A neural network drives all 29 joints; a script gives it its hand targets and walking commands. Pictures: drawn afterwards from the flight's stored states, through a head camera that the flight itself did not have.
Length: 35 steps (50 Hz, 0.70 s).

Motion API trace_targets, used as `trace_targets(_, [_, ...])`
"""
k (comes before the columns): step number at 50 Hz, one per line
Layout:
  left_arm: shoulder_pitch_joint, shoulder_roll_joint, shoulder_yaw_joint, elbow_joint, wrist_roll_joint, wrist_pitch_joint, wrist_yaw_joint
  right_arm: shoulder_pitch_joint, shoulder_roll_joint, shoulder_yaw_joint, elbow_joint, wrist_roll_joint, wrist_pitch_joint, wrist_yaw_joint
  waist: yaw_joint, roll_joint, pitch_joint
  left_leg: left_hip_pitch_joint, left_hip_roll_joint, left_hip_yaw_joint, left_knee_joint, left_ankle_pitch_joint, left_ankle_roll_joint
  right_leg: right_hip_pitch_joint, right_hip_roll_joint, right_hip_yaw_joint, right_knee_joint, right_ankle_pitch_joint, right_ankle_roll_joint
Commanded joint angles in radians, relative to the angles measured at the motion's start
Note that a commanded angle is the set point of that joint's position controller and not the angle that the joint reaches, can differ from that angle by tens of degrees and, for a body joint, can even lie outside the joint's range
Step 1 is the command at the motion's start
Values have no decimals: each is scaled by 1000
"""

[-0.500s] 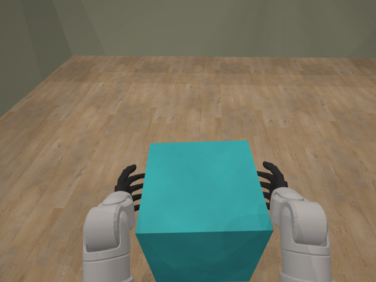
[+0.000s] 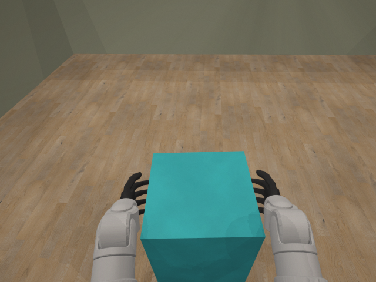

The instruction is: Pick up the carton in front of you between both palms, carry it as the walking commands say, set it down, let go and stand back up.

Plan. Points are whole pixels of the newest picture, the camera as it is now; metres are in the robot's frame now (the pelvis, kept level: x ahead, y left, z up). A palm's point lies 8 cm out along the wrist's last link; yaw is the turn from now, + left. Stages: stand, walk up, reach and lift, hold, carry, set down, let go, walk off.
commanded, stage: carry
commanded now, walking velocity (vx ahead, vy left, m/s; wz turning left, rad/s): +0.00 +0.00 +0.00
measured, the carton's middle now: (200, 219) +0.28 +0.00 -0.02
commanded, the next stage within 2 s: hold in 0.68 s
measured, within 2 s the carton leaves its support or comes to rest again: neither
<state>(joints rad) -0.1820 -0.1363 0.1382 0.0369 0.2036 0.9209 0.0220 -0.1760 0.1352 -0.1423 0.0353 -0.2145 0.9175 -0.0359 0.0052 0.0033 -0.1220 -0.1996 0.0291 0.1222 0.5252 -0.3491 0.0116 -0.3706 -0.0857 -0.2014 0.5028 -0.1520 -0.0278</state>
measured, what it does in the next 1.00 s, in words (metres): stands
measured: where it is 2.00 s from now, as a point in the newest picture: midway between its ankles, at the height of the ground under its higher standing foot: outside the picture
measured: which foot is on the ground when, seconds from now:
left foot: down 0.00-1.00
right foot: down 0.00-1.00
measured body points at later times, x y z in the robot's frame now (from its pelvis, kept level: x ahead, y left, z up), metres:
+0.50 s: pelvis +0.00 +0.00 +0.00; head -0.02 +0.00 +0.45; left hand +0.30 +0.15 +0.04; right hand +0.30 -0.15 +0.03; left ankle -0.04 +0.10 -0.73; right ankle +0.07 -0.11 -0.73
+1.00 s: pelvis -0.02 -0.01 +0.01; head -0.04 -0.02 +0.46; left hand +0.26 +0.19 +0.04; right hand +0.31 -0.11 +0.04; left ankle -0.04 +0.10 -0.73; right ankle +0.07 -0.12 -0.73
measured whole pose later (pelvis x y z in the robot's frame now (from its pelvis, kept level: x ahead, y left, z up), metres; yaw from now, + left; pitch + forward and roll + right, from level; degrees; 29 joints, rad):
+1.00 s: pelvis -0.02 -0.01 +0.01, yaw +8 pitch -7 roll +0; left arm -0.25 -0.15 0.23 0.24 0.25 0.68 -0.01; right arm -0.26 0.15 -0.20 0.21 -0.28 0.72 -0.02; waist 0.01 0.04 0.07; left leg -0.03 -0.01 -0.01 0.42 -0.27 0.01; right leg -0.14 -0.03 -0.04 0.37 -0.11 0.01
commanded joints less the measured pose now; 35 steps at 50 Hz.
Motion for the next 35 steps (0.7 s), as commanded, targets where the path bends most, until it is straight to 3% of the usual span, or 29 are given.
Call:
trace_targets(1, [-475, -827, -519, 2, -233, -101, -211, -488, 825, 530, -3, 240, -98, 221, -1, -6, -175, -89, 114, -104, -119, 114, 24, 189, -96, 133, -60, 83, 4])
trace_targets(7, [-552, -866, -424, 159, -162, -236, -225, -569, 863, 440, 149, 177, -233, 236, -2, -7, -189, -88, 111, -109, -116, 93, 26, 192, -98, 137, -66, 65, 3])
trace_targets(11, [-576, -906, -422, 195, -151, -283, -233, -596, 902, 440, 186, 171, -280, 243, -3, -11, -214, -74, 109, -107, -101, 114, 26, 202, -101, 134, -59, 93, 3])
trace_targets(20, [-503, -896, -495, 106, -198, -225, -225, -524, 896, 514, 101, 216, -219, 238, -3, -9, -245, -55, 114, -103, -72, 202, 23, 214, -104, 121, -26, 193, 2])
trace_targets(34, [-525, -893, -495, 103, -200, -219, -225, -533, 890, 501, 100, 210, -213, 237, -2, -3, -222, -65, 116, -107, -86, 199, 26, 203, -99, 119, -29, 163, 9])
trace_targets(35, [-459, -918, -463, 133, -181, -227, -235, -453, 912, 496, 73, 214, -207, 243, -1, 104, -73, -153, -61, -233, -192, 383, 28, 532, 182, 257, -19, 296, -15])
